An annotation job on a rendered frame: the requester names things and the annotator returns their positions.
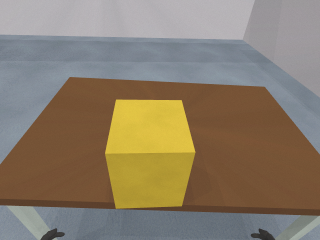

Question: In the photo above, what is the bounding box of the robot right hand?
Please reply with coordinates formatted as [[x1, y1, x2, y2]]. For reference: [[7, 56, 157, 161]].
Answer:
[[251, 228, 275, 240]]

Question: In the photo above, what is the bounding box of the carton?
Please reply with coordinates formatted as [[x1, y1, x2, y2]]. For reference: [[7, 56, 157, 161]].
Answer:
[[105, 99, 196, 209]]

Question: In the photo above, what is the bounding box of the robot left hand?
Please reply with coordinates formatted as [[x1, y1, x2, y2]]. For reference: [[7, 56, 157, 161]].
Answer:
[[40, 228, 65, 240]]

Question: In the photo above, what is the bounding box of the table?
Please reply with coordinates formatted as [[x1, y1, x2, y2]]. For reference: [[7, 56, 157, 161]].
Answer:
[[0, 77, 320, 240]]

